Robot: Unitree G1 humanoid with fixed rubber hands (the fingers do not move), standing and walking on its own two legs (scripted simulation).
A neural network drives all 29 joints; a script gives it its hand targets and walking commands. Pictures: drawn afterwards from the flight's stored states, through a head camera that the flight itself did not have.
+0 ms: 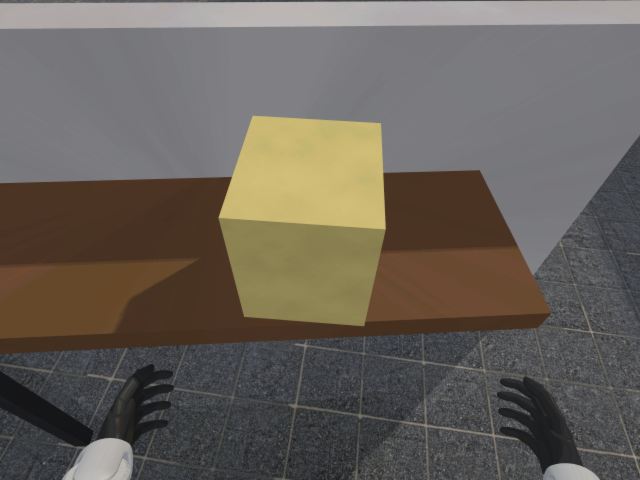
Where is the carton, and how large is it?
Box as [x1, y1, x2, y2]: [219, 116, 385, 325]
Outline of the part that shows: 252,116 219,215 219,221 244,316 363,325 385,230 380,123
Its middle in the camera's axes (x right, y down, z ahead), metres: -0.01 -0.03 +0.57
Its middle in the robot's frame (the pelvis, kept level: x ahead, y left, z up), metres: +0.44 +0.05 +0.05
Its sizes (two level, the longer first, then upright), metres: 0.201 0.182 0.218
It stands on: a table, 0.73 m high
